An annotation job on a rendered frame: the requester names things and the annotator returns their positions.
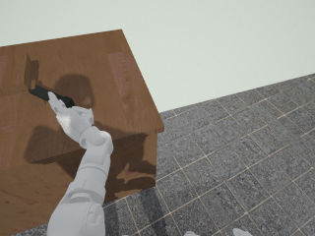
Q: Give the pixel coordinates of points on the left robot upper arm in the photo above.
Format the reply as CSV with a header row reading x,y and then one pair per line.
x,y
77,219

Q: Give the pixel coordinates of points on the tap lever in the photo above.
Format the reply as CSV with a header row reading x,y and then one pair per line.
x,y
43,94

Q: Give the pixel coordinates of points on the robot left forearm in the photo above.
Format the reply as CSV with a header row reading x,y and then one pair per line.
x,y
89,183

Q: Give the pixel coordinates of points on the left robot hand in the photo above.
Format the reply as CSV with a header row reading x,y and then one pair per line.
x,y
74,121

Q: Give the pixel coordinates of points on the counter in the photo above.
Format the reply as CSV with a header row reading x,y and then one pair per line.
x,y
38,161

